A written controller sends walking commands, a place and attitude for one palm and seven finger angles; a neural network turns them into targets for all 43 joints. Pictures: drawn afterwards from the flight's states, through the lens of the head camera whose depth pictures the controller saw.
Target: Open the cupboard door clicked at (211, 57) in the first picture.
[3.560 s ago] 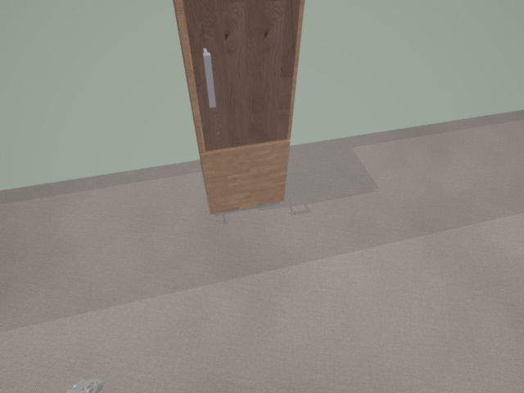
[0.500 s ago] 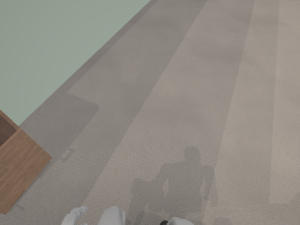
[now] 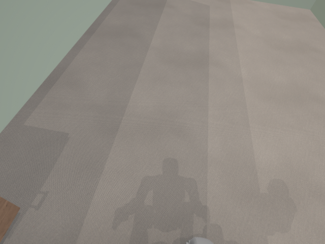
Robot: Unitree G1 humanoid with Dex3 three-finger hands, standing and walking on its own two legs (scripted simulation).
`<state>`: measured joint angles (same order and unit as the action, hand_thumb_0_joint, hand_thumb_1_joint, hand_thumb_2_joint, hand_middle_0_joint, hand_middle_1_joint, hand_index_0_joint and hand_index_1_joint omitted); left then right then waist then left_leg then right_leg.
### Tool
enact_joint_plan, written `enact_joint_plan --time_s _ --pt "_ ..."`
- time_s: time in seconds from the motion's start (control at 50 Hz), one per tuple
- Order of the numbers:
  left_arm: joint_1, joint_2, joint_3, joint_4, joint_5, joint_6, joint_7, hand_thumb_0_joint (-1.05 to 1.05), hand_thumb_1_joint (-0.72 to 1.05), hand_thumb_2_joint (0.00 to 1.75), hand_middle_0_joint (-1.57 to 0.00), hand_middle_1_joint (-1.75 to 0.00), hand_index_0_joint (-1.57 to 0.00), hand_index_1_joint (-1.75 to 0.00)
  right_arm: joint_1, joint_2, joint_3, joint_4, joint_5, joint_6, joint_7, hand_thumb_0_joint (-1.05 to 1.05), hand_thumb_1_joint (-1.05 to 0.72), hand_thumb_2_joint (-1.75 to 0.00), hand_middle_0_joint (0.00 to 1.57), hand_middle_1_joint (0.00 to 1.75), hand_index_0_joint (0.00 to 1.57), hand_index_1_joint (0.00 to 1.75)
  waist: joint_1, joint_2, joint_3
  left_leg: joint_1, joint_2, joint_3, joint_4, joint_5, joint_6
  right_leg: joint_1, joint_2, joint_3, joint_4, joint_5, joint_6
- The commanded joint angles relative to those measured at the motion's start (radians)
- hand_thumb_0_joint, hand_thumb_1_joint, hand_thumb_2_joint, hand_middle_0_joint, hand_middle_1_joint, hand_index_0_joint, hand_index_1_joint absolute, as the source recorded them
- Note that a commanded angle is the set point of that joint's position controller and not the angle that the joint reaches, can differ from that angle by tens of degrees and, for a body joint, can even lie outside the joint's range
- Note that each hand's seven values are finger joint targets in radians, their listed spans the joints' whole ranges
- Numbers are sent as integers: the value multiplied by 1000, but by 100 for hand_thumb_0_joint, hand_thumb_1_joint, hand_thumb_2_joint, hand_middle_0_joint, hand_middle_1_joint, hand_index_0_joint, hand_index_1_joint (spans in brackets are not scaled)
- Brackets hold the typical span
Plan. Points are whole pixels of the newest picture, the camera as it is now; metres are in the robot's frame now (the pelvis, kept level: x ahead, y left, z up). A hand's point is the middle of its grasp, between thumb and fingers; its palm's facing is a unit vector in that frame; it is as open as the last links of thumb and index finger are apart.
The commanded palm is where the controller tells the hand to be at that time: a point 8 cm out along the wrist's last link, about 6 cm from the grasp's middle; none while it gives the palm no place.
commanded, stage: walk to a spot facing it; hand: left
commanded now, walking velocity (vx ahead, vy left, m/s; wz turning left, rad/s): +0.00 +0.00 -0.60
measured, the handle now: out of the picture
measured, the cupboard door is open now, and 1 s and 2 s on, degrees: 0 0 0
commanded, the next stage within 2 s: turn to face it in 0.90 s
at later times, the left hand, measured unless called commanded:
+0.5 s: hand (125, 238) +0.15 +0.10 -0.15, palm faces -0.26 -0.94 -0.24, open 7.4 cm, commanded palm none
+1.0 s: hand (136, 186) +0.31 +0.10 -0.17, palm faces -0.49 -0.85 -0.19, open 7.4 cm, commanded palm none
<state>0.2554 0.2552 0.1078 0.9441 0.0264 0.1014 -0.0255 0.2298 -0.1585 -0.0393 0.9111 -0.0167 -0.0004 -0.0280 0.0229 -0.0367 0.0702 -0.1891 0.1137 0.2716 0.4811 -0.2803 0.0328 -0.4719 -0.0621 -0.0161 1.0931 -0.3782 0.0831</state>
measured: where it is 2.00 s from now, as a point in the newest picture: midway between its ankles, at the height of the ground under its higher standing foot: outside the picture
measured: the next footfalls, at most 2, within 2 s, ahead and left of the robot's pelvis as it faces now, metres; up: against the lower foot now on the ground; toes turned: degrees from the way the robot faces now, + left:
right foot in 0.20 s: +0.02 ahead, -0.15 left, +0.00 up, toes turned -15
left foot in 0.72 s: +0.21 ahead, +0.04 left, +0.00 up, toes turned -18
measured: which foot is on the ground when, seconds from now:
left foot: down 0.00-0.20, up 0.22-0.70, down 0.72-1.00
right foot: up 0.00-0.18, down 0.20-0.70, up 0.72-1.00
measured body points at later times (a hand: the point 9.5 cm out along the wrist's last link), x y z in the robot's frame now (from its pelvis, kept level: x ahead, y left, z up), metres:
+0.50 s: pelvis +0.02 -0.06 +0.00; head +0.03 -0.08 +0.45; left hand +0.17 +0.15 -0.13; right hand +0.01 -0.33 -0.15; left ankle +0.09 +0.09 -0.67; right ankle -0.02 -0.14 -0.74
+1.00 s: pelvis +0.15 -0.04 +0.00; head +0.19 -0.04 +0.45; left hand +0.33 +0.14 -0.16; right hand +0.04 -0.26 -0.14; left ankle +0.18 +0.05 -0.74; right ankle +0.10 -0.18 -0.67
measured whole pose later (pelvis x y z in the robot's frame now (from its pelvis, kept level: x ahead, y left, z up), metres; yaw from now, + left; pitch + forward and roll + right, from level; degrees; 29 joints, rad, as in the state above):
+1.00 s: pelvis +0.15 -0.04 +0.00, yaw -34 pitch -1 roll -1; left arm 0.21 0.24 0.10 0.96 0.03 0.06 -0.03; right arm 0.27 -0.16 -0.03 0.97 -0.02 -0.02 -0.03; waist 0.02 -0.03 0.09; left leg -0.13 0.11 0.26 0.46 -0.29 0.01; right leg -0.54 -0.07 -0.07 1.03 -0.32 0.05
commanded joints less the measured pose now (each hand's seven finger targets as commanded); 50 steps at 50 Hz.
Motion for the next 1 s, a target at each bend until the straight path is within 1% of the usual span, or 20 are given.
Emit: enact_joint_plan --time_s 0.0,0.08,0.14,0.16,0.18,0.2,0.24,0.32,0.52,0.6,0.64,0.66,0.68,0.7,0.72,0.74,0.78,0.82,0.88,0.98 --pt "-115 15 -4 -110 -5 -39 -7 0 90 90 -20 -30 -20 -30 82 -207 -63 -14 -6 -15 -6 0 -90 -90 20 30 20 30 -72 217 -84 181 278 -139 -138 424 99 -85 -13 -50 -142 -54 -7" --pt "-133 3 -9 -119 -4 -55 -3 0 90 90 -20 -30 -20 -30 79 -230 -76 8 -12 -11 4 0 -90 -90 20 30 20 30 -75 255 -100 142 299 -101 -72 461 83 36 17 -89 -317 -74 -42" --pt "-41 37 -3 -99 -3 -74 8 0 90 90 -20 -30 -20 -30 67 -227 -77 4 -5 -6 13 0 -90 -90 20 30 20 30 -12 182 -150 50 272 -20 121 426 -4 269 37 -106 -607 162 -80" --pt "31 130 12 -80 5 -89 19 0 90 90 -20 -30 -20 -30 88 -187 -69 -12 5 -3 20 0 -90 -90 20 30 20 30 25 -37 -205 -154 212 18 339 233 -68 503 -113 83 -704 358 -139" --pt "94 236 33 -61 -1 -98 33 0 90 90 -20 -30 -20 -30 37 -115 -39 -71 0 3 25 0 -90 -90 20 30 20 30 51 -295 -206 -444 52 -26 580 -335 -122 595 -345 406 -722 720 -249" --pt "125 240 37 -55 -19 -90 43 0 90 90 -20 -30 -20 -30 -14 -144 -37 -86 1 18 7 0 -90 -90 20 30 20 30 77 -227 -224 -461 44 -188 669 -369 -116 547 -355 397 -736 699 -299" --pt "14 168 24 -75 -18 -87 46 0 90 90 -20 -30 -20 -30 -68 -158 -41 -79 -6 21 9 0 -90 -90 20 30 20 30 43 -166 -110 -518 61 -242 718 -224 -117 471 -264 346 -782 368 -281" --pt "-55 128 1 -86 -10 -116 33 0 90 90 -20 -30 -20 -30 -9 -159 -49 -35 -17 17 28 0 -90 -90 20 30 20 30 -17 -95 -49 -417 42 -218 616 -61 -137 339 -162 240 -824 260 -244" --pt "58 140 0 -47 -3 -142 25 0 90 90 -20 -30 -20 -30 -153 -153 -42 -104 -8 -17 43 0 -90 -90 20 30 20 30 26 -92 -16 -427 -5 -233 377 -44 -123 380 -159 360 -855 135 -281" --pt "40 153 6 -45 -4 -134 24 0 90 90 -20 -30 -20 -30 -141 -145 -35 -113 1 -32 37 0 -90 -90 20 30 20 30 10 -126 -15 -252 -51 -215 206 -61 -101 305 -140 372 -800 208 -266" --pt "4 147 10 -45 -8 -129 25 0 90 90 -20 -30 -20 -30 -44 -153 -37 -82 2 -42 26 0 -90 -90 20 30 20 30 -41 -93 -37 -30 -71 -198 36 28 -94 200 -93 347 -710 208 -224" --pt "-4 107 4 -53 -12 -125 22 0 90 90 -20 -30 -20 -30 63 -194 -42 -48 1 -51 10 0 -90 -90 20 30 20 30 -84 0 -79 172 -34 -230 -70 36 -82 94 -21 301 -574 200 -186" --pt "29 37 -6 -65 -23 -120 11 0 90 90 -20 -30 -20 -30 172 -307 -66 -20 -15 -57 1 0 -90 -90 20 30 20 30 -119 288 -165 357 230 -528 -162 -115 -13 -91 120 164 -292 -38 -129" --pt "31 31 -9 -83 -16 -125 4 0 90 90 -20 -30 -20 -30 230 -353 -64 -20 -13 -47 3 0 -90 -90 20 30 20 30 -122 356 -164 322 416 -720 -254 -176 76 -186 130 50 -53 -233 -92" --pt "8 58 -5 -78 -6 -118 2 0 90 90 -20 -30 -20 -30 163 -315 -56 -35 -9 -42 2 0 -90 -90 20 30 20 30 -109 275 -116 189 430 -717 -282 -257 102 -187 64 74 59 -210 -89" --pt "-23 58 3 -63 0 -113 -5 0 90 90 -20 -30 -20 -30 108 -258 -43 -43 -11 -45 0 0 -90 -90 20 30 20 30 -85 212 -33 84 368 -617 -299 -231 86 -181 35 58 113 -134 -82" --pt "7 37 5 -37 5 -96 -20 0 90 90 -20 -30 -20 -30 19 -190 -19 -51 -7 -49 -4 0 -90 -90 20 30 20 30 -29 187 19 -1 270 -390 -283 14 42 -135 -5 30 119 -7 -63" --pt "36 14 1 -24 -2 -81 -20 0 90 90 -20 -30 -20 -30 31 -171 -16 -39 -3 -55 -10 0 -90 -90 20 30 20 30 -16 195 -33 30 229 -248 -222 336 41 -99 -9 8 115 42 -43" --pt "-1 -6 -5 -36 -4 -66 -16 0 90 90 -20 -30 -20 -30 71 -173 -23 -9 -1 -53 -10 0 -90 -90 20 30 20 30 -25 180 -55 82 229 -159 -173 536 66 -101 -16 -23 41 50 -26" --pt "-128 -28 -14 -83 -2 -60 -11 0 90 90 -20 -30 -20 -30 114 -178 -41 29 -8 -38 -4 0 -90 -90 20 30 20 30 -61 194 -28 92 235 -93 -137 550 73 -57 -14 -73 -190 62 -28"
